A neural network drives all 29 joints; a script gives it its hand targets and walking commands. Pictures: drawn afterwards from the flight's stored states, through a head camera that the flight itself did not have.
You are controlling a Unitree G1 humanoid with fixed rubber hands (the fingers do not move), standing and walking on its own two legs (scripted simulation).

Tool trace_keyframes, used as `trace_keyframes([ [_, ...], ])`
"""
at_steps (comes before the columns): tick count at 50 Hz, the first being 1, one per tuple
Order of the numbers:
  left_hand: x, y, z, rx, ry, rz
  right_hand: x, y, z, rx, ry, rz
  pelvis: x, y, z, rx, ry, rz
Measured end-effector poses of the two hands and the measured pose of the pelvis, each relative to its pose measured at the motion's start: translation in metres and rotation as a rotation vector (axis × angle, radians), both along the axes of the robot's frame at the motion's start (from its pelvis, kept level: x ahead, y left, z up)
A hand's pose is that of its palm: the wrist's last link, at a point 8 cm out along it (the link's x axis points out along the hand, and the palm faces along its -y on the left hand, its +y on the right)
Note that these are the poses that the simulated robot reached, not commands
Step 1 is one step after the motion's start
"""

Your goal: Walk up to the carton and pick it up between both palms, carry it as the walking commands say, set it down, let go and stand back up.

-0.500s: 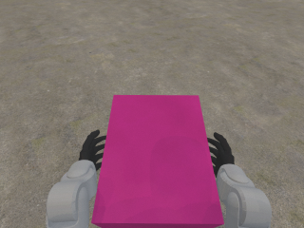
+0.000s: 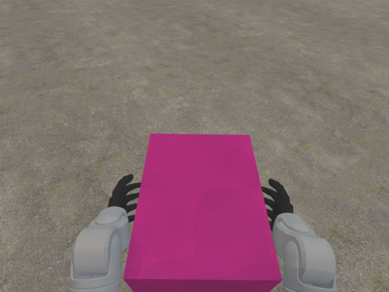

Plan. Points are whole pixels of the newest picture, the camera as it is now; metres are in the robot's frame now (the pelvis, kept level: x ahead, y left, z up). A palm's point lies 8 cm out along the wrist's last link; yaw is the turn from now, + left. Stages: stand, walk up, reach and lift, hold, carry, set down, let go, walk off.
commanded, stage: carry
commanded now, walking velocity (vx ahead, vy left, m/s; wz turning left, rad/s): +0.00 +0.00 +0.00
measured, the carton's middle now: (198, 226) +0.26 -0.01 +0.00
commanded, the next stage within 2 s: none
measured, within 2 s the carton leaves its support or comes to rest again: neither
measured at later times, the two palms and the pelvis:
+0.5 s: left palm (127, 208) +0.27 +0.14 +0.05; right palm (274, 212) +0.27 -0.16 +0.05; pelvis +0.00 +0.00 +0.00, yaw +0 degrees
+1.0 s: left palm (127, 213) +0.27 +0.14 +0.04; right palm (272, 217) +0.27 -0.16 +0.04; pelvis +0.00 +0.00 +0.00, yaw +0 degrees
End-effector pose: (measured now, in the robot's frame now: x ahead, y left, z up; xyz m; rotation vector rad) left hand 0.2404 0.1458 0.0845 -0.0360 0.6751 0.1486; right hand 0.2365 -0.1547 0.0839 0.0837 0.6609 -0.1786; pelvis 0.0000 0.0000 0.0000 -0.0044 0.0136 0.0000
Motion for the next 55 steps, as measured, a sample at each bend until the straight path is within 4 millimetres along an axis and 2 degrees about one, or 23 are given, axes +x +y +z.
trace_keyframes([
  [12,0.023,-0.004,-0.029,0.055,0.005,-0.043,0.024,-0.004,-0.028,0.006,0.004,-0.002,0.002,0.0,0.0,0.0,0.011,0.0],
  [20,0.031,-0.004,-0.034,0.06,-0.039,-0.048,0.031,-0.004,-0.032,0.002,-0.04,0.0,0.003,0.001,0.0,-0.001,0.018,0.0],
  [27,0.031,-0.004,-0.033,0.06,-0.059,-0.045,0.032,-0.004,-0.031,0.001,-0.059,0.003,0.003,0.001,0.0,-0.001,0.019,0.0],
  [55,0.027,-0.002,-0.049,0.08,-0.032,-0.058,0.03,-0.003,-0.048,-0.007,-0.031,0.014,0.004,0.0,0.0,-0.001,0.03,0.0],
])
